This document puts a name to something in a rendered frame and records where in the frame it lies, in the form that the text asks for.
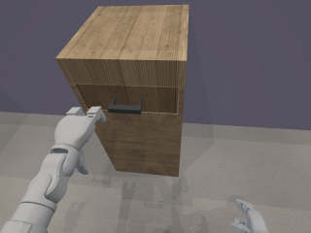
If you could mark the handle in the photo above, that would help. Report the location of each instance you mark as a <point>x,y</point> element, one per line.
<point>125,109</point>

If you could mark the right robot hand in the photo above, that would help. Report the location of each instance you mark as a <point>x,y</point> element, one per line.
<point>254,221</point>

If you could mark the cabinet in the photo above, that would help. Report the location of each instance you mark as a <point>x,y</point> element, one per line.
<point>134,45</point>

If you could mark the drawer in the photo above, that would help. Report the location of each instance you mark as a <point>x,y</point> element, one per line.
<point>156,98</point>

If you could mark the robot left forearm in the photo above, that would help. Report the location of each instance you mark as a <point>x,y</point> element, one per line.
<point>39,203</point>

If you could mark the left robot hand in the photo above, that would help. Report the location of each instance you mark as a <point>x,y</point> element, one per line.
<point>76,128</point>

